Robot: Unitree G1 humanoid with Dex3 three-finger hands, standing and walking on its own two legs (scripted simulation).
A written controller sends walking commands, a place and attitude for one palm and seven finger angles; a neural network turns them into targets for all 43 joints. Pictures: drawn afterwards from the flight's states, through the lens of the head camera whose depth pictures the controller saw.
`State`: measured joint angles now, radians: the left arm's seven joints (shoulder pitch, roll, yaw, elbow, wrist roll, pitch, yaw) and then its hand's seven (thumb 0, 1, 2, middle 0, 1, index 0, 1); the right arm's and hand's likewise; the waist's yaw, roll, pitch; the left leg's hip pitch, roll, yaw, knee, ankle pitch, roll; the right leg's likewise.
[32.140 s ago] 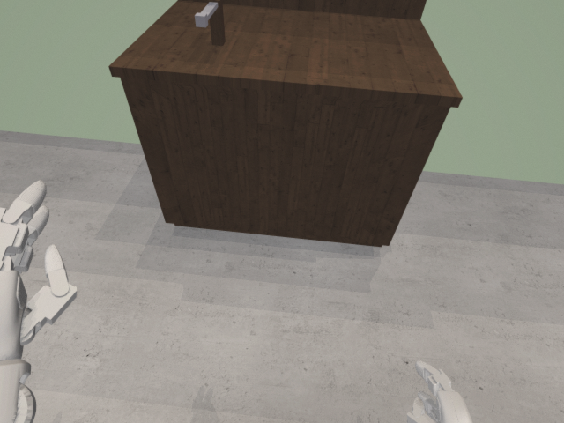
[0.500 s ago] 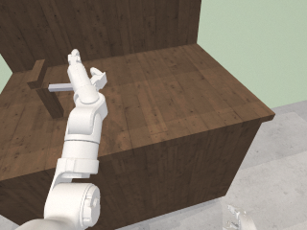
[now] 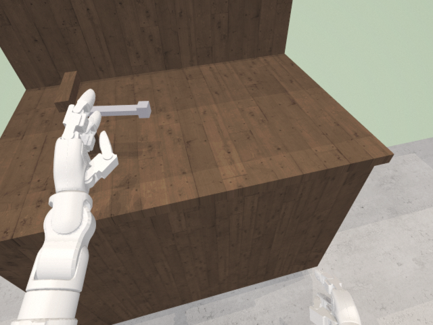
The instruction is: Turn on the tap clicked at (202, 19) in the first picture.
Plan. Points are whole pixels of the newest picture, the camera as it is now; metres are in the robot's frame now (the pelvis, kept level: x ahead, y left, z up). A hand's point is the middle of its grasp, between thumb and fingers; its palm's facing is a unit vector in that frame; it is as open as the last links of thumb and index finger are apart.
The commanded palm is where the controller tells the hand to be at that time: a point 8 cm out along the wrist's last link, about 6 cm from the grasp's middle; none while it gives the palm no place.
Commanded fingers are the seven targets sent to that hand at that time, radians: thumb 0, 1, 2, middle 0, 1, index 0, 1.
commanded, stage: draw the hand back beside the body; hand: left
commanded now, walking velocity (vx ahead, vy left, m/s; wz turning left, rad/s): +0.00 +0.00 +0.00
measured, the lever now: (144, 109) +0.53 +0.22 +0.14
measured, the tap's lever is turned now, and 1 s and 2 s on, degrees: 76 76 76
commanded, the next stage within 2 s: step back with the hand held close in 0.84 s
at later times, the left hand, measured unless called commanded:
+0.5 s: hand (64, 206) +0.24 +0.26 +0.16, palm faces +0.40 -0.87 -0.30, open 7.5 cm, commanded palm +0.18 +0.29 +0.17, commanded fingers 0.00 0.90 0.90 -0.20 -0.30 -0.20 -0.30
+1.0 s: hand (66, 216) +0.22 +0.25 +0.16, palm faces +0.42 -0.84 -0.33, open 7.4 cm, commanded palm +0.17 +0.28 +0.17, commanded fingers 0.00 0.90 0.90 -0.20 -0.30 -0.20 -0.30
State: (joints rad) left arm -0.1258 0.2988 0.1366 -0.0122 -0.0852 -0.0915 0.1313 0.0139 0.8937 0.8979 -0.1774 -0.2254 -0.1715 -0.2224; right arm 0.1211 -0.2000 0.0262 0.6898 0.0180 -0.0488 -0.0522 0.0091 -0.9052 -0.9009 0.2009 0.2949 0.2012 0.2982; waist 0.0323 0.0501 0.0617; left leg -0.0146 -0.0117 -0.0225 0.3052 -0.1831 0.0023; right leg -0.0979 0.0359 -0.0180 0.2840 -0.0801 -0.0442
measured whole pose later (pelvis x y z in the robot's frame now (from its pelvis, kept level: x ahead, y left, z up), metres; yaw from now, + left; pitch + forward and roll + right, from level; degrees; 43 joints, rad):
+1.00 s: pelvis +0.02 +0.00 +0.00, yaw +1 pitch -7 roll +0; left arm 0.37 0.32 0.26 -0.34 -0.07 -0.13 0.11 0.01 0.89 0.90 -0.21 -0.31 -0.20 -0.30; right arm 0.16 -0.20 0.01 0.66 -0.01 -0.11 -0.04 0.01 -0.90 -0.90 0.20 0.30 0.20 0.30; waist 0.06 0.06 0.06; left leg 0.01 0.00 -0.04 0.33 -0.22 0.00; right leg -0.06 0.04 -0.04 0.29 -0.11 -0.04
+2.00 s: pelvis -0.07 +0.02 -0.02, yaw +3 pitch +1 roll -1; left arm 0.48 0.41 0.38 -0.57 -0.01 -0.17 0.19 0.01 0.89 0.90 -0.21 -0.31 -0.21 -0.30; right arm 0.20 -0.20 -0.01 0.58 -0.01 -0.05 -0.09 0.01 -0.90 -0.90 0.20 0.30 0.20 0.30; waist -0.02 0.00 0.06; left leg -0.43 -0.03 -0.03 0.63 -0.21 0.04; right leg -0.43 0.05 0.02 0.72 -0.23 0.02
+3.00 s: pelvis -0.27 -0.03 -0.02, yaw +3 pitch -1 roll +0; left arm 0.48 0.36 0.33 -0.47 -0.05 -0.10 0.19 0.01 0.89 0.90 -0.21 -0.31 -0.21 -0.30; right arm 0.26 -0.24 -0.01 0.63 0.00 -0.06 -0.08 0.01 -0.90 -0.90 0.20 0.30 0.20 0.30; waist -0.04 0.01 0.00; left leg -0.27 0.01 0.03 0.57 -0.29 0.02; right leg -0.30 0.01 -0.04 0.60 -0.34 -0.03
